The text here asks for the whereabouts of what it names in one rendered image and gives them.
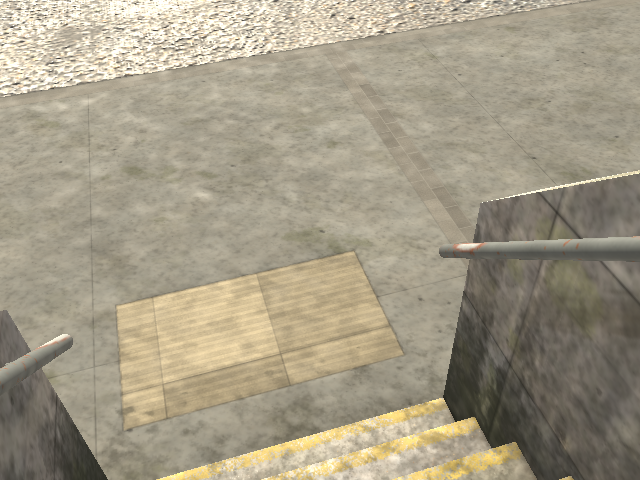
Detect stairs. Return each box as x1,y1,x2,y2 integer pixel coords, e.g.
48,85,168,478
156,398,574,480

